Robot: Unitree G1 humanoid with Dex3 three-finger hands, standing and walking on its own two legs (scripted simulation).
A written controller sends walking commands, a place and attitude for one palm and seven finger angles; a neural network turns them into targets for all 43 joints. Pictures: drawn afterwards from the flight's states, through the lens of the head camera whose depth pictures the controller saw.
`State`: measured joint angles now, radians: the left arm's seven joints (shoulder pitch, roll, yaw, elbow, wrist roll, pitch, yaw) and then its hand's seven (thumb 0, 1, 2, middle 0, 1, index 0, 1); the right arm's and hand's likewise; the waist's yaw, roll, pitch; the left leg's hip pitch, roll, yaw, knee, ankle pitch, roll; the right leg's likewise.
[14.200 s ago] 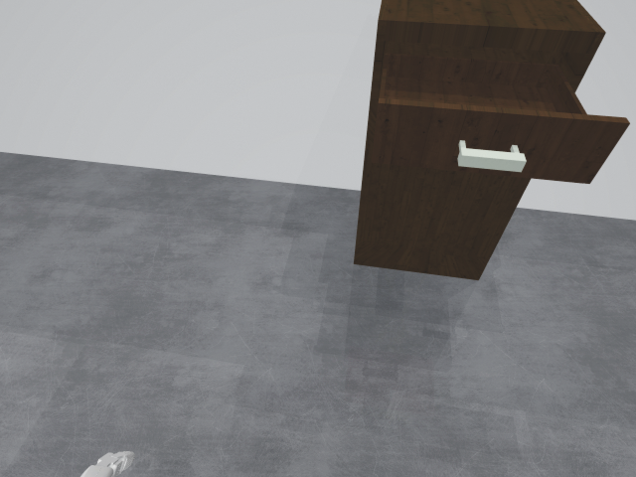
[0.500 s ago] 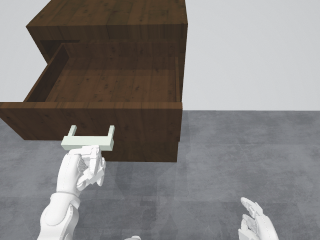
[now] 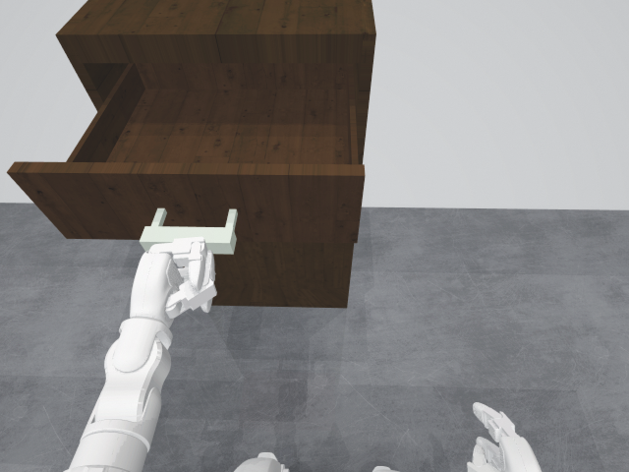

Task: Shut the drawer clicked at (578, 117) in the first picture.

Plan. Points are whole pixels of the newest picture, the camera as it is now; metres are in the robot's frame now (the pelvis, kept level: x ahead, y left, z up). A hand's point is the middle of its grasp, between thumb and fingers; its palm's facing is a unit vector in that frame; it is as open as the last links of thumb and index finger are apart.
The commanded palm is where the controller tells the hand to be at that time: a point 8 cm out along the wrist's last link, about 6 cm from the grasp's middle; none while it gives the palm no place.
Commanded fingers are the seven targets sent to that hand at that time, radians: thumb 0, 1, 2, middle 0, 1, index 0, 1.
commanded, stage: push the drawer shut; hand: left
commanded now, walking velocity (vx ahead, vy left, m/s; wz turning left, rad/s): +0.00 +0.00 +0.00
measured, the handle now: (193, 227) +0.41 +0.18 +0.07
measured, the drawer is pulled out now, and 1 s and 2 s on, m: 0.26 0.12 0.00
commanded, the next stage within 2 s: none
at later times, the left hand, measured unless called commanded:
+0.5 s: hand (215, 236) +0.40 +0.15 +0.06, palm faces -0.03 -1.00 -0.05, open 3.1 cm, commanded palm +0.40 +0.21 +0.07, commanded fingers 0.00 0.90 0.90 -1.40 -1.60 -1.40 -1.60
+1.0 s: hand (225, 199) +0.47 +0.15 +0.06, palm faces -0.01 -1.00 -0.03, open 3.0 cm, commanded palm +0.46 +0.20 +0.07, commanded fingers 0.00 0.90 0.90 -1.40 -1.60 -1.40 -1.60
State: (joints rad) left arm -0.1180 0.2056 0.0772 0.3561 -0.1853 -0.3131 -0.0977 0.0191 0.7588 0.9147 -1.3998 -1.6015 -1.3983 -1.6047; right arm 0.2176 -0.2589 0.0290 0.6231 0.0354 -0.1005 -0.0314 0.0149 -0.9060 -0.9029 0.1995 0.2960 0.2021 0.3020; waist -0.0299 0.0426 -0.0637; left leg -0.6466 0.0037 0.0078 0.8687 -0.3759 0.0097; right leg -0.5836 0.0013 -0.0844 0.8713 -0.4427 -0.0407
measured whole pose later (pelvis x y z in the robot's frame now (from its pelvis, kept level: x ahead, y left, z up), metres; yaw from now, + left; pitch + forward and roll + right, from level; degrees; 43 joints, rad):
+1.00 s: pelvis +0.00 +0.01 -0.01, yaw -2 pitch +15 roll -1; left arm -0.75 0.32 0.28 1.06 -0.10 -0.42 -0.10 -0.01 0.72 0.88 -1.40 -1.60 -1.40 -1.60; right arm 0.34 -0.26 0.03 0.66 0.00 -0.01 0.00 0.01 -0.91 -0.90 0.20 0.30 0.20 0.30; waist -0.13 0.02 -0.08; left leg -0.80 0.02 0.03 0.93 -0.39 0.03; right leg -0.74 0.02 -0.06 0.91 -0.43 -0.02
